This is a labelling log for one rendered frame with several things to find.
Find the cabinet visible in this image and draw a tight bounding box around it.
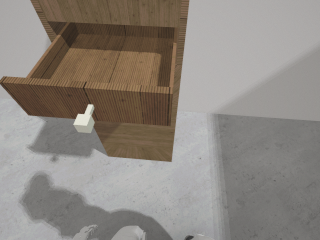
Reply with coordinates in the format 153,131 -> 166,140
30,0 -> 190,162

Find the handle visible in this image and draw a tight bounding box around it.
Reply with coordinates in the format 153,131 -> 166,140
73,104 -> 95,133

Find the drawer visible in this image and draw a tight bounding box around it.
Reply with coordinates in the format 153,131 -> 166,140
0,22 -> 178,126

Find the robot left thigh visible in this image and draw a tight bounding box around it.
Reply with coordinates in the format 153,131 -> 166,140
111,225 -> 147,240

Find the robot left hand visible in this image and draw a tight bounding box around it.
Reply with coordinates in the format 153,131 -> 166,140
72,224 -> 98,240

